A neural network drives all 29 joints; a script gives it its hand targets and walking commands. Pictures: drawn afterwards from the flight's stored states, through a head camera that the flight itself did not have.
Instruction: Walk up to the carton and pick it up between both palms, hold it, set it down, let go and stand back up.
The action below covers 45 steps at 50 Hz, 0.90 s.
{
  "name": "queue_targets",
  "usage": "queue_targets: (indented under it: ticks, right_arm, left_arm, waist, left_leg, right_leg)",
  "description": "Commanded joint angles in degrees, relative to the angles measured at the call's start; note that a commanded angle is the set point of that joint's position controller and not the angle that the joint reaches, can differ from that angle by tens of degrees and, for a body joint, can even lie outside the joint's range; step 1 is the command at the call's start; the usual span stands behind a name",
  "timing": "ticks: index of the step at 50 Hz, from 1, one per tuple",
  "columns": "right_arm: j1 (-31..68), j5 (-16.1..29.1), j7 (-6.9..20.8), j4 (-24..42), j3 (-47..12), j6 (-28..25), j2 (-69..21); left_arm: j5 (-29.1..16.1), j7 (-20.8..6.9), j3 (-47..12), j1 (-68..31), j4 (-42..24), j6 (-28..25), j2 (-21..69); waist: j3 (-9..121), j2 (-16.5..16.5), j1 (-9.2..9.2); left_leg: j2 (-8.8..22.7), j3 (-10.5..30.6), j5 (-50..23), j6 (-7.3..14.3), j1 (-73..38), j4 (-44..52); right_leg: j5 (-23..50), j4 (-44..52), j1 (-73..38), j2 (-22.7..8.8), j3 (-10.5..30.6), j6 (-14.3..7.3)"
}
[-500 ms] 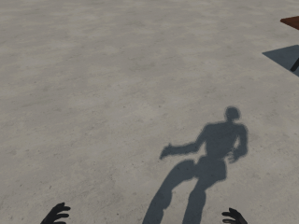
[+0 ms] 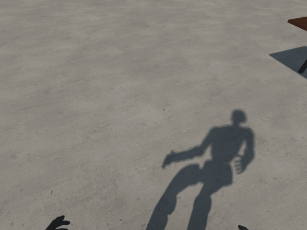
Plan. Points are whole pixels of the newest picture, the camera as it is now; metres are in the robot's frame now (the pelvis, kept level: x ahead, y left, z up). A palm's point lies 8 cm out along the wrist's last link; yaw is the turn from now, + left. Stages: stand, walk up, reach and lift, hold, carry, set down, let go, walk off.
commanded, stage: stand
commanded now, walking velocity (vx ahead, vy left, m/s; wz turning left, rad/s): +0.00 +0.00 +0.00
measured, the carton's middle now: out of the picture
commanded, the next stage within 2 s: walk up in 1.12 s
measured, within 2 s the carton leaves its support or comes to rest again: neither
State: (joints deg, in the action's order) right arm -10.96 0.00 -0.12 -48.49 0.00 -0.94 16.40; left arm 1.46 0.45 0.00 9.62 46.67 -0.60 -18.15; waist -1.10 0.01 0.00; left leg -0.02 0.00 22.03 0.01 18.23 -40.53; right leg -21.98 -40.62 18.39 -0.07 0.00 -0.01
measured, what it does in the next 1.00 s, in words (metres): stands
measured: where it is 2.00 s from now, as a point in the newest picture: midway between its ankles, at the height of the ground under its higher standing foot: outside the picture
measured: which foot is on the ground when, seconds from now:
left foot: down 0.00-1.00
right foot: down 0.00-1.00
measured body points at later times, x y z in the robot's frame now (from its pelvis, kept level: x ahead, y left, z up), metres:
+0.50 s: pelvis -0.01 +0.00 +0.00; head -0.01 +0.00 +0.45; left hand +0.10 +0.28 -0.12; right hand +0.08 -0.27 -0.13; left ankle -0.01 +0.12 -0.72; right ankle +0.00 -0.12 -0.72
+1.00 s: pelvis -0.03 +0.00 +0.01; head -0.03 +0.00 +0.46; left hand +0.07 +0.28 -0.12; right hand +0.05 -0.28 -0.13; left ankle -0.01 +0.12 -0.72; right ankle +0.00 -0.12 -0.72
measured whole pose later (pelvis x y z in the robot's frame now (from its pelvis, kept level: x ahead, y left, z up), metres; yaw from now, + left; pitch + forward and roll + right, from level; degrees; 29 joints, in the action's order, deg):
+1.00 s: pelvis -0.03 +0.00 +0.01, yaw +0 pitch -2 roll +0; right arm -9.6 0.0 -0.1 -59.4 0.0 -1.0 16.5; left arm 1.5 0.5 0.0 7.6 58.5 -0.6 -18.2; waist -1.1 0.0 0.0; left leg 0.0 0.0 17.4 0.0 17.2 -36.1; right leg -17.6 -36.7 17.6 -0.1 0.0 -0.1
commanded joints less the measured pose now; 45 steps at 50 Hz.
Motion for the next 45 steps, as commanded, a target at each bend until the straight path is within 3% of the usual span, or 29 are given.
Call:
queue_targets:
  ticks: [1,18,20,31,45]
  right_arm:
    - [4.40,-1.13,-1.03,2.27,4.11,-2.11,13.69]
    - [4.92,-0.92,-1.14,-2.23,3.73,-2.05,14.17]
    - [4.96,-0.74,-1.14,-2.76,3.67,-1.96,14.04]
    - [5.91,-0.73,-0.96,-5.84,3.39,-1.79,14.16]
    - [6.75,-0.49,-0.76,-8.13,3.06,-1.72,13.84]
  left_arm:
    - [-0.64,0.56,3.32,-3.32,-1.90,-2.35,-12.46]
    - [-0.98,0.63,2.86,-4.01,3.30,-2.03,-12.24]
    - [-0.87,0.61,2.85,-4.24,3.96,-2.00,-12.34]
    - [-0.96,0.52,2.42,-5.20,6.99,-1.93,-12.06]
    - [-0.92,0.35,2.29,-5.32,9.98,-1.91,-11.97]
  waist:
    - [2.09,1.18,0.28]
    - [1.47,1.72,0.55]
    - [1.13,0.66,0.17]
    - [-0.40,1.92,0.23]
    - [-0.78,0.85,0.40]
  left_leg:
    - [5.08,6.57,-19.06,3.91,-2.93,8.91]
    - [5.80,7.59,-18.99,3.95,-3.26,11.53]
    - [5.57,7.47,-17.96,3.77,-3.26,11.62]
    - [5.81,8.07,-14.33,3.67,-3.21,14.16]
    - [6.07,8.60,-10.52,3.14,-2.72,17.35]
  right_leg:
    - [18.89,8.60,-3.32,-5.19,5.76,-4.28]
    - [18.60,9.70,-4.19,-5.20,5.93,-4.09]
    - [17.86,10.54,-4.09,-5.25,6.09,-4.20]
    - [14.84,12.63,-3.35,-5.34,6.63,-3.97]
    - [11.08,15.85,-4.73,-5.65,6.72,-3.54]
